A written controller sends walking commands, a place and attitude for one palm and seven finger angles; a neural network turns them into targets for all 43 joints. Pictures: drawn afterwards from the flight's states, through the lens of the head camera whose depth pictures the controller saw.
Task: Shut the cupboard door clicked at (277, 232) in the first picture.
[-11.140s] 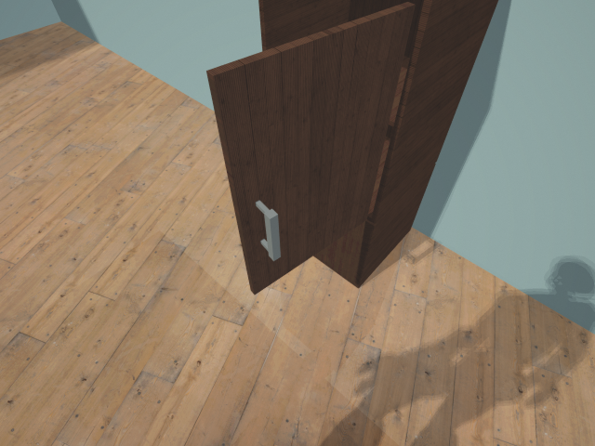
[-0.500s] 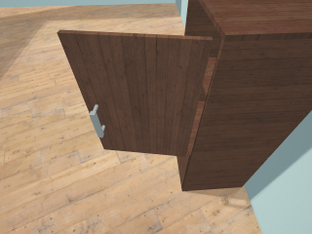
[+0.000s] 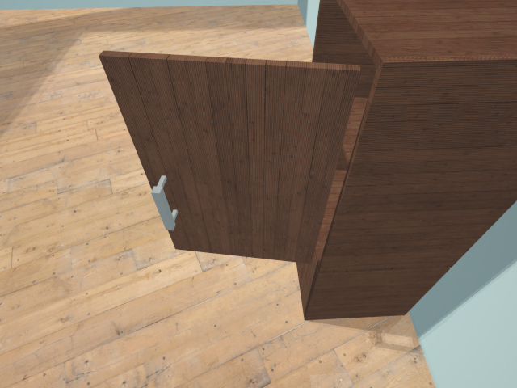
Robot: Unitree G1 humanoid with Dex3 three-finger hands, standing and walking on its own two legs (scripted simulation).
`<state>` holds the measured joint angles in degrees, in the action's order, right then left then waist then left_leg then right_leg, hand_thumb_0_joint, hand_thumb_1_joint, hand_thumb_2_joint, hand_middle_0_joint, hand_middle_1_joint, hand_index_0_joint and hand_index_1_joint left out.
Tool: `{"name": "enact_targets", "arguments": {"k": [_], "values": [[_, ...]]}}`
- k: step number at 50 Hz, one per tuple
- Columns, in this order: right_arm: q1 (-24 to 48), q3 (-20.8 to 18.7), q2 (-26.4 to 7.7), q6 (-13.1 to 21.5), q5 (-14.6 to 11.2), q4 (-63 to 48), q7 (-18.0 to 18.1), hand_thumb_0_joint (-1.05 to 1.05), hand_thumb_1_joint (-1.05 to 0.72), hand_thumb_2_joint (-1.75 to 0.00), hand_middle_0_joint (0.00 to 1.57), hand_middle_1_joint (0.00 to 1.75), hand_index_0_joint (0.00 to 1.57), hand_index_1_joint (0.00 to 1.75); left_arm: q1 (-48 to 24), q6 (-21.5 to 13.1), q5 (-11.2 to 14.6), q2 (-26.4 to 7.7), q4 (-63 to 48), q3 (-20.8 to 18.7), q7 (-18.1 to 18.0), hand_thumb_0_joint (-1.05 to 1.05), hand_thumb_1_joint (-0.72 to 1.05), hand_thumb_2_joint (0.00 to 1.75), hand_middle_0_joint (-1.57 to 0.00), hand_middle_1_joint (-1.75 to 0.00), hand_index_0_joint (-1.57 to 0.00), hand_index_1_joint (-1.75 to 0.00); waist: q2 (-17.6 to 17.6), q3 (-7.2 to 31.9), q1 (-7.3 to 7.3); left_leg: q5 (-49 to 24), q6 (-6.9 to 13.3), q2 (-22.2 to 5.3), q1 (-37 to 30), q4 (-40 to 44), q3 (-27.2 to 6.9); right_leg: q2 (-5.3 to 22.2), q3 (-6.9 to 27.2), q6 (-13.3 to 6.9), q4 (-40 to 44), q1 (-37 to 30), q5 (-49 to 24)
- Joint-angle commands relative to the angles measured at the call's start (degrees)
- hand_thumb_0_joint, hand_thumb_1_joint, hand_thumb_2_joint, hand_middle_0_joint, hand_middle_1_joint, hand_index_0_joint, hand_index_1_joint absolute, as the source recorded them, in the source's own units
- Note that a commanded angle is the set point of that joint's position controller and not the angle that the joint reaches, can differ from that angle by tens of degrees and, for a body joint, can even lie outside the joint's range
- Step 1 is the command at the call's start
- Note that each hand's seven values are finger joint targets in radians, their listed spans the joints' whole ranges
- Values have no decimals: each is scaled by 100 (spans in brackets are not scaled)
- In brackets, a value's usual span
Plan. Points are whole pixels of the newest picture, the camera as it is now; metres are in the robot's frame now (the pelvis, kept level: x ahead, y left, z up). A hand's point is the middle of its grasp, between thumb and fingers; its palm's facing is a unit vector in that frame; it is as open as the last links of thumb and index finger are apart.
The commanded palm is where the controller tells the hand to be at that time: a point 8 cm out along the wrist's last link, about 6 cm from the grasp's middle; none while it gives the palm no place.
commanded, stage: shuffle to correct the standing spot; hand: left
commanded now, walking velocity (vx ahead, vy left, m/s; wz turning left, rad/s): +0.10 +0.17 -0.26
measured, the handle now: (166, 203) +0.50 +0.26 -0.09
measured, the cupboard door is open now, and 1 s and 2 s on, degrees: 80 80 80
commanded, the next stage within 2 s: come to a stop and stand still in 0.30 s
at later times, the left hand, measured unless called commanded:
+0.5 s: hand out of the picture +0.04 +0.23 -0.18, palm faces +0.09 -0.96 -0.25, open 7.4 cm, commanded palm none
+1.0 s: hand out of the picture +0.11 +0.24 -0.17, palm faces -0.02 -0.97 -0.24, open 7.3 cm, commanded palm none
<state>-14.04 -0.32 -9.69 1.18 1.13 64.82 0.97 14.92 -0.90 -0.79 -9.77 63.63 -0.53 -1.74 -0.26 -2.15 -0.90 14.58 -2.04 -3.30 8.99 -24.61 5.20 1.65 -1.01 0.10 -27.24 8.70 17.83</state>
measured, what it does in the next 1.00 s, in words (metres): steps on the spot: left foot, then right foot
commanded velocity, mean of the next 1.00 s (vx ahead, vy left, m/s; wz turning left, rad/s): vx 0.01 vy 0.03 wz -0.01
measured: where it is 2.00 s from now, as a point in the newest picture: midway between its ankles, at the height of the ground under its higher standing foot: outside the picture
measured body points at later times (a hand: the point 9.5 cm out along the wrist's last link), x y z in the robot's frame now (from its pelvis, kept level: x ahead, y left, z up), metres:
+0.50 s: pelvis +0.05 +0.05 -0.01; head +0.08 +0.04 +0.44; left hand +0.04 +0.29 -0.16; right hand +0.06 -0.18 -0.17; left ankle +0.03 +0.16 -0.71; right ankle -0.02 -0.09 -0.74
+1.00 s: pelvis +0.06 +0.06 -0.01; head +0.07 +0.06 +0.44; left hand +0.11 +0.29 -0.15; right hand +0.10 -0.17 -0.16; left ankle +0.07 +0.18 -0.74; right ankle +0.03 -0.04 -0.74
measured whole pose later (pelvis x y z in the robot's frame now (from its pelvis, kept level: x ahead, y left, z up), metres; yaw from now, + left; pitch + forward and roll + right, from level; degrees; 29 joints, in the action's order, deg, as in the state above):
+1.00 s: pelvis +0.06 +0.06 -0.01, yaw -3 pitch -1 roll -1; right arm -12.2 -1.8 -10.9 -0.2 0.9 57.4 0.4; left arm 15.0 -1.3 -1.0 -8.7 56.9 -0.2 -3.3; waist -2.1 -1.6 0.8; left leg 17.0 -0.1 -3.0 15.4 -33.3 2.9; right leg -1.6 -3.0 -1.9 -30.9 11.8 18.2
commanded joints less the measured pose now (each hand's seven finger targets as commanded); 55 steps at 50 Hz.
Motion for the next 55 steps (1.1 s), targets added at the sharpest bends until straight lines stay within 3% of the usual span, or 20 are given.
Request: {"name": "enact_targets", "arguments": {"k": [1,6,12,15,16,18,19,22,25,26,27,28,34,39,43,44,45,48,52,55], "values": [[-359,-100,-481,-17,2,-276,13,0,-90,-90,20,30,20,30,490,-52,-40,-818,-178,-188,-6,0,90,90,-20,-30,-20,-30,365,-241,-34,5,198,-70,273,-42,-58,680,856,-450,650,321,-664],[-457,-98,-409,-30,10,-432,-5,0,-90,-90,20,30,20,30,628,-19,-47,-947,-262,-313,-21,0,90,90,-20,-30,-20,-30,668,-336,-46,189,151,102,595,-401,114,1022,1180,-702,601,176,-1070],[-1162,-195,-836,-17,30,-393,57,0,-90,-90,20,30,20,30,297,76,-80,-449,-594,-280,-20,0,90,90,-20,-30,-20,-30,-996,-154,148,-2170,887,-847,-534,214,-843,17,-362,-223,-1305,1281,434],[-909,-150,-743,-73,44,-537,51,0,-90,-90,20,30,20,30,333,50,-47,-302,-654,-258,-10,0,90,90,-20,-30,-20,-30,-823,-359,-44,-2513,1113,-906,-110,82,-773,113,-451,-258,-1041,1079,966],[-666,-141,-702,-68,30,-623,51,0,-90,-90,20,30,20,30,722,18,-57,-339,-543,-292,-17,0,90,90,-20,-30,-20,-30,-465,-168,-277,-2412,915,-620,253,-488,-507,247,-239,-330,-373,340,-176],[-146,-154,-427,-54,-16,-972,-1,0,-90,-90,20,30,20,30,1613,-68,-57,-1110,-241,-471,-82,0,90,90,-20,-30,-20,-30,1492,13,-565,1064,204,350,2134,-2110,339,2147,1879,-1040,462,-1234,-3753],[197,-171,-458,-109,-1,-1089,18,0,-90,-90,20,30,20,30,1721,-85,-47,-1152,-192,-484,-124,0,90,90,-20,-30,-20,-30,1586,-202,-650,1981,138,154,2515,-2825,-103,2505,2169,-1368,470,-1170,-4806],[178,-210,-305,-105,-57,-1127,-48,0,-90,-90,20,30,20,30,950,-8,-160,-964,-465,-448,-180,0,90,90,-20,-30,-20,-30,1375,-270,-277,1759,178,-68,2338,-2701,-600,2053,1122,-1156,229,-591,-3959],[-813,-197,-97,-70,-56,-714,-72,0,-90,-90,20,30,20,30,177,46,-88,-910,-747,-427,-103,0,90,90,-20,-30,-20,-30,1010,2,313,-638,108,382,-37,-487,158,1060,114,-488,-294,928,-2147],[-1134,-228,-344,-17,-11,-591,-52,0,-90,-90,20,30,20,30,251,78,-59,-789,-763,-390,-85,0,90,90,-20,-30,-20,-30,355,247,369,-1470,177,89,-664,-168,-131,688,-96,-240,-999,1153,-1300],[-1230,-305,-790,43,41,-618,-11,0,-90,-90,20,30,20,30,498,128,3,-470,-773,-352,-78,0,90,90,-20,-30,-20,-30,-1056,489,285,-2701,619,-1036,-721,228,-1502,203,-393,60,-1703,1436,605],[-1139,-319,-974,7,31,-703,19,0,-90,-90,20,30,20,30,549,155,-10,-427,-841,-311,-94,0,90,90,-20,-30,-20,-30,-1156,383,288,-2800,1138,-1559,-26,580,-1965,29,-223,52,-2439,1122,1812],[30,-252,-788,42,55,-752,155,0,-90,-90,20,30,20,30,466,96,33,-278,-521,-221,8,0,90,90,-20,-30,-20,-30,-722,348,19,-3907,1196,-1253,-169,137,-1247,177,-73,-12,-1166,872,870],[86,-239,-431,-67,-44,-764,103,0,-90,-90,20,30,20,30,454,21,-52,-678,-575,-199,6,0,90,90,-20,-30,-20,-30,364,392,101,-1115,314,-250,328,-311,-396,768,604,-319,245,294,-2160],[-20,-170,-243,-97,-14,-521,68,0,-90,-90,20,30,20,30,100,-26,-23,-631,-608,-148,-10,0,90,90,-20,-30,-20,-30,483,213,179,-864,209,-202,-33,37,-379,682,499,-348,454,590,-1757],[259,-308,-852,-49,-75,-904,48,0,-90,-90,20,30,20,30,676,-64,-99,-747,-574,-176,-223,0,90,90,-20,-30,-20,-30,728,483,-30,-1066,144,-356,160,-1204,-234,828,984,28,443,285,-4147],[25,-231,-441,-82,-63,-1084,-13,0,-90,-90,20,30,20,30,300,-128,-58,-941,-850,-167,-219,0,90,90,-20,-30,-20,-30,909,730,200,602,190,-16,931,-1313,-218,1095,1012,-222,368,-318,-3807],[-81,-126,-262,-41,-48,-1098,-55,0,-90,-90,20,30,20,30,156,-238,-45,-862,-1049,-149,-201,0,90,90,-20,-30,-20,-30,-24,721,255,324,216,80,650,-805,-207,1002,819,-764,85,-301,-3927],[-166,-80,-514,-24,-29,-1062,-27,0,-90,-90,20,30,20,30,68,-54,-4,-715,-1083,-56,-134,0,90,90,-20,-30,-20,-30,-407,-310,191,-375,403,-284,681,-21,-759,321,413,-321,295,645,-651],[-217,-31,-566,-10,-13,-1042,-24,0,-90,-90,20,30,20,30,206,-23,-3,-686,-977,-21,-85,0,90,90,-20,-30,-20,-30,-125,-467,114,100,454,-252,871,262,-878,227,402,-293,460,554,35]]}}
